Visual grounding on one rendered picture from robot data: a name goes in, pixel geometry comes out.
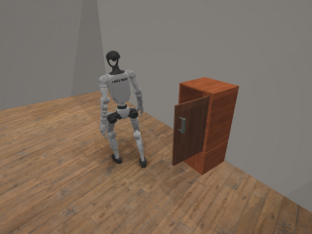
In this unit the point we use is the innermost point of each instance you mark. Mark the right robot upper arm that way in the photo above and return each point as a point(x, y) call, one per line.
point(133, 79)

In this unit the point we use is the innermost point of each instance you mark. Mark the left robot upper arm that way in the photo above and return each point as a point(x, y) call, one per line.
point(103, 88)

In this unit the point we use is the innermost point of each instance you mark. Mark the left robot hand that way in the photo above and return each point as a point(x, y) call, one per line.
point(103, 128)

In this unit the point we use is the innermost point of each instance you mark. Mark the cupboard door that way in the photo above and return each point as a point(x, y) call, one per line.
point(192, 142)

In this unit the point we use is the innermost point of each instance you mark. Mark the robot left thigh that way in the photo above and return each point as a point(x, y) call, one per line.
point(110, 122)

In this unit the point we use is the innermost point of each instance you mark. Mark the robot right forearm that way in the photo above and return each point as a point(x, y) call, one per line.
point(139, 99)

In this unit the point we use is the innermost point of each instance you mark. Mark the robot left forearm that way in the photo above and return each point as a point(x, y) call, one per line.
point(103, 111)

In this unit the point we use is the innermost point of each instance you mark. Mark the humanoid robot torso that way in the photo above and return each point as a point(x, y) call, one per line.
point(120, 90)

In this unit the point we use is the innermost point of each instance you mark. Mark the handle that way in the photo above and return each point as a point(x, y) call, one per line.
point(183, 125)

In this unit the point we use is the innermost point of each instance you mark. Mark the right robot hand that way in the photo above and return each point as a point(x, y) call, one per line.
point(139, 109)

